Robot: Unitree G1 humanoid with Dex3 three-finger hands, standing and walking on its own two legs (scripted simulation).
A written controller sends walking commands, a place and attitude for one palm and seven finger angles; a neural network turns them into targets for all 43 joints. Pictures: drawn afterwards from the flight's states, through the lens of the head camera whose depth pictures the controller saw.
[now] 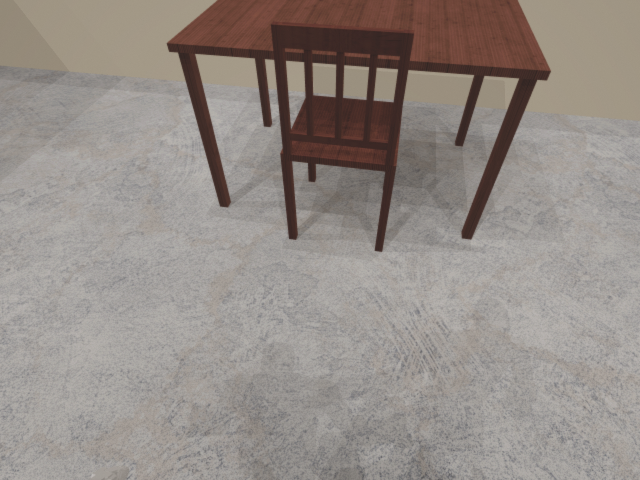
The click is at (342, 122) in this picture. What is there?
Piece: chair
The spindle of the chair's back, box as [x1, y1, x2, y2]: [335, 52, 344, 138]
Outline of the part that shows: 344,52 337,52 336,55 335,137 340,138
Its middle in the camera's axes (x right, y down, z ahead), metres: +0.05 -0.43 +1.18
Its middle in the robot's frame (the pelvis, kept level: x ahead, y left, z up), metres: +1.17 +0.01 -0.10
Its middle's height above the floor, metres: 0.67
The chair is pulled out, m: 0.00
